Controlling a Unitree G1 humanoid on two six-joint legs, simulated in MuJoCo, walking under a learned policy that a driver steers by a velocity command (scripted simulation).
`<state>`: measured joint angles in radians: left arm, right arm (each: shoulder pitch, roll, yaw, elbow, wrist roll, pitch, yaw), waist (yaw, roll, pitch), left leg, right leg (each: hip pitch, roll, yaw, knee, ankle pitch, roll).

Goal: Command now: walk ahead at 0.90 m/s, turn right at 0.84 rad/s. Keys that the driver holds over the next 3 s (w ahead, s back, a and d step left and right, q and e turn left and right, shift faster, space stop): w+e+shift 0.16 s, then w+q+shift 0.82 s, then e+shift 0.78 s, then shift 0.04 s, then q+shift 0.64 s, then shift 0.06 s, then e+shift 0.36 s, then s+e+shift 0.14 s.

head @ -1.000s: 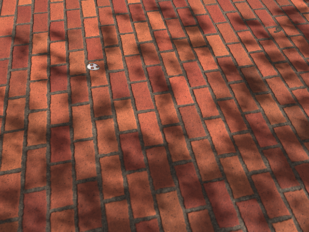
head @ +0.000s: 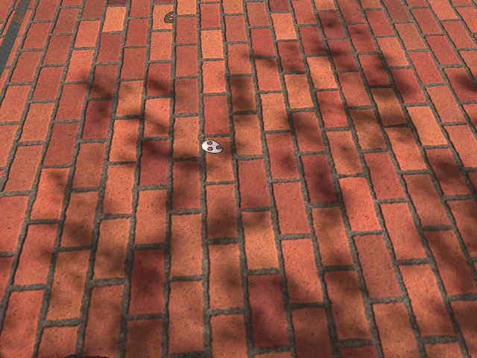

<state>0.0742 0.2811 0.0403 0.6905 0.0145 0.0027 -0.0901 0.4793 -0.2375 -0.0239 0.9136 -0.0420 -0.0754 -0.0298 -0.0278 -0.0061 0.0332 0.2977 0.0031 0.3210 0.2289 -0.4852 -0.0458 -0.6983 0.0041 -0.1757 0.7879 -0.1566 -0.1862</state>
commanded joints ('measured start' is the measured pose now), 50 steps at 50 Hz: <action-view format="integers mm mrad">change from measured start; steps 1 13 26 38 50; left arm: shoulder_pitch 401 304 245 -148 245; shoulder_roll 155 129 48 36 124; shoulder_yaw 55 41 13 -83 17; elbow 42 85 54 -171 -47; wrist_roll -5 -11 14 24 43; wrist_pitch -18 -114 -120 -87 -98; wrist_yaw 28 69 111 57 108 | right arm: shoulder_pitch -112 -371 199 -38 -205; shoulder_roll -276 -86 -346 -215 -169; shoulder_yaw -64 28 -93 -80 -48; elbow -99 -305 -40 -95 -199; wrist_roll -9 -6 18 52 22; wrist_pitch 16 20 40 -19 4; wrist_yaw -14 65 44 50 45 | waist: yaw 270 27 -136 -23 118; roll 132 23 390 32 -85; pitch -182 121 -271 89 -162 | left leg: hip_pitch -287 -968 199 -758 -1110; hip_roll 286 165 192 -17 6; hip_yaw -60 -278 -780 -664 -411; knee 673 734 367 -120 1154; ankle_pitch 1582 432 407 395 196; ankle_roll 110 33 451 310 160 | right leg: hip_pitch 590 368 13 245 865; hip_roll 131 -17 153 -77 -377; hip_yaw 14 380 137 172 733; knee -58 -704 944 -71 -498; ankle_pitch -197 85 -280 233 -348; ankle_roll -86 -84 236 236 38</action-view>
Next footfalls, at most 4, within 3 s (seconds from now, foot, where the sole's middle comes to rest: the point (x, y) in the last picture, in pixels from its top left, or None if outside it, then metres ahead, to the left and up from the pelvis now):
0.04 right None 0.19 -0.05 -0.74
0.50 left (253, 273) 0.68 -0.03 -0.74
0.92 right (302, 164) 1.10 -0.22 -0.74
1.26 left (216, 124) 1.30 0.08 -0.74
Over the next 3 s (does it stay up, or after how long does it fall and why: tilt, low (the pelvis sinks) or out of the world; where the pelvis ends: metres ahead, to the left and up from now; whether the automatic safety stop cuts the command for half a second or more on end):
stays up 1.25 -0.08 0.04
